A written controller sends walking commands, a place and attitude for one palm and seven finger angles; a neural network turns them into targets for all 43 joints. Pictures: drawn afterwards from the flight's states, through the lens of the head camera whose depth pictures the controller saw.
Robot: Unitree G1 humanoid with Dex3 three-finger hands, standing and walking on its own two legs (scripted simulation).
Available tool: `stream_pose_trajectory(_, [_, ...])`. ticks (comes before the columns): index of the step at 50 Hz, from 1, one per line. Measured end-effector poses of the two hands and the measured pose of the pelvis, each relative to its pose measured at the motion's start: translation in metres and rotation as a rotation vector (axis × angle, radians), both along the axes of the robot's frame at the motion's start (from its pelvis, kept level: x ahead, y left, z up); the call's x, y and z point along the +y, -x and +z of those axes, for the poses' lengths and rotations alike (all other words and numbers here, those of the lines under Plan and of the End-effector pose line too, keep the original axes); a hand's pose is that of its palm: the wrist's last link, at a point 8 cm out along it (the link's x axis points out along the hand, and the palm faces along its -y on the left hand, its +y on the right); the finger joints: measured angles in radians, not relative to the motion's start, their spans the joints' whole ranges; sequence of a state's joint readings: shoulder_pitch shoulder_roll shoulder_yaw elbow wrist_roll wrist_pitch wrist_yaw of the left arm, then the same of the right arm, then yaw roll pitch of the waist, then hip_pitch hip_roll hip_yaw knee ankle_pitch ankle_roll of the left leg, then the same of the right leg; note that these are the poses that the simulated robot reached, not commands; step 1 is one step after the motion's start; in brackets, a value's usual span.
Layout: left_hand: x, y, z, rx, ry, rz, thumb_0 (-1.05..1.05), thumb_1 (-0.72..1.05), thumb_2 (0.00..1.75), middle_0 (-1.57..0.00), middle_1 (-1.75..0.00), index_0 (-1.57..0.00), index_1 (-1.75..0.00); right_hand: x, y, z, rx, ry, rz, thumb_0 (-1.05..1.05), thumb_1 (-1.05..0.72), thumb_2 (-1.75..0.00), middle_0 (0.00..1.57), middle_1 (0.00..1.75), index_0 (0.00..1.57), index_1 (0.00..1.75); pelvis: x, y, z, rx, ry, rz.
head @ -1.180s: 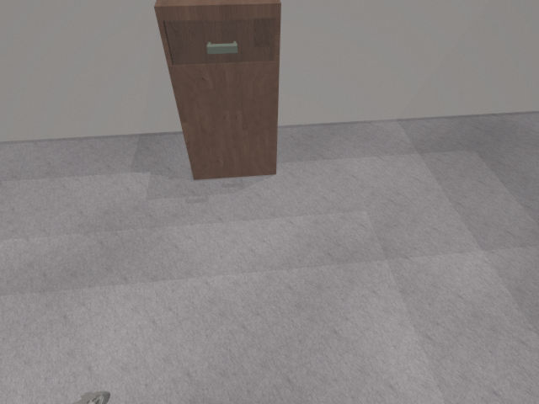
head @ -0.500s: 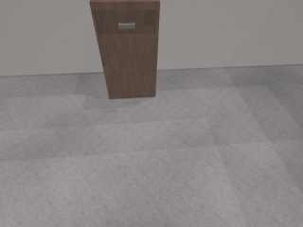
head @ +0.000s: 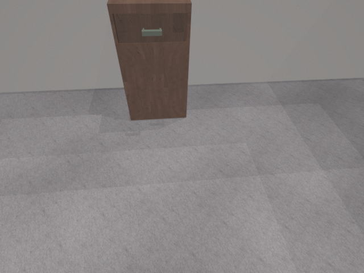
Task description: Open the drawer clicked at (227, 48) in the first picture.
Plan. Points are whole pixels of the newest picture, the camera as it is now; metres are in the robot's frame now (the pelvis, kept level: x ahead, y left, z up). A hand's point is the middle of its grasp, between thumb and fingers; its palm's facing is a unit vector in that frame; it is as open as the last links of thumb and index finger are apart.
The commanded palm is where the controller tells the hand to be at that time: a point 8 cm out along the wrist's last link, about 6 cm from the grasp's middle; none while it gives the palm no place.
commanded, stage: look at it before walking up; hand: left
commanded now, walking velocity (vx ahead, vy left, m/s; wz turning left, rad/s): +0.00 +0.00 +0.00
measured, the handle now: (152, 31) +1.34 +0.26 -0.05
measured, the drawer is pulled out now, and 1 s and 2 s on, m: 0.00 0.00 0.00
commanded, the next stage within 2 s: walk to a spot facing it in 0.26 s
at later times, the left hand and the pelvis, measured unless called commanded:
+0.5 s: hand out of the picture +0.06 +0.24 -0.16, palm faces -0.02 -0.95 -0.31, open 7.3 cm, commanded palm none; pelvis +0.01 +0.00 +0.00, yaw -1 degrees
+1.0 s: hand out of the picture +0.06 +0.19 -0.20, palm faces -0.05 -0.99 -0.11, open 7.3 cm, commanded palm none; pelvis +0.16 +0.03 -0.03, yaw -8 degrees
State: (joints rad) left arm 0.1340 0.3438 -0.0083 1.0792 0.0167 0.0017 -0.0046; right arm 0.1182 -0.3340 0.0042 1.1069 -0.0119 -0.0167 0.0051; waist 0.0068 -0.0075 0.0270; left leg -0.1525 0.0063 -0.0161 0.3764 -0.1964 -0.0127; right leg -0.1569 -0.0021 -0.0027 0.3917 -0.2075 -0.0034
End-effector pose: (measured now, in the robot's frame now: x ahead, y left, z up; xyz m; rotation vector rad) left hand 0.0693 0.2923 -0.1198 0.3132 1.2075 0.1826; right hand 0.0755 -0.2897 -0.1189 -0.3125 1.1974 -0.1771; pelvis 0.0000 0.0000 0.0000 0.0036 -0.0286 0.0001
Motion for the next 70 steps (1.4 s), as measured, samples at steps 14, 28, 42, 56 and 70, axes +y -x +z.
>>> stream_pose_trajectory(14, [0.002,0.004,0.0,0.016,-0.004,0.007,0.0,0.91,0.9,-0.21,-0.3,-0.2,-0.3,-0.002,0.0,0.001,0.012,0.004,-0.001,0.01,-0.9,-0.89,0.2,0.3,0.2,0.3,0.0,-0.002,0.001,-0.001,0.001,0.001])
stream_pose_trajectory(28, [-0.023,0.02,-0.019,0.093,0.062,0.025,0.0,0.91,0.9,-0.2,-0.3,-0.2,-0.3,0.022,0.014,-0.017,0.056,-0.057,-0.038,0.0,-0.91,-0.89,0.2,0.3,0.2,0.3,-0.001,-0.023,-0.006,0.013,0.001,-0.032])
stream_pose_trajectory(42, [-0.075,0.038,-0.049,0.283,0.178,0.135,0.0,0.91,0.9,-0.21,-0.3,-0.2,-0.3,0.061,0.01,-0.045,0.253,-0.131,-0.139,0.01,-0.91,-0.89,0.2,0.3,0.2,0.3,0.001,-0.102,-0.026,0.045,0.023,-0.047])
stream_pose_trajectory(56, [-0.03,-0.15,-0.044,0.235,0.161,-0.031,0.01,0.91,0.9,-0.2,-0.3,-0.2,-0.3,0.089,-0.116,-0.019,0.006,-0.094,-0.266,-0.01,-0.95,-0.89,0.2,0.3,0.2,0.3,0.029,-0.211,-0.011,0.036,0.008,-0.183])
stream_pose_trajectory(70, [-0.122,-0.466,-0.036,-0.159,0.141,-0.305,0.0,0.92,0.9,-0.2,-0.3,-0.19,-0.3,0.09,-0.1,-0.047,0.417,-0.231,-0.496,0.0,-0.91,-0.89,0.2,0.3,0.2,0.3,-0.031,-0.345,-0.037,0.01,-0.002,-0.261])
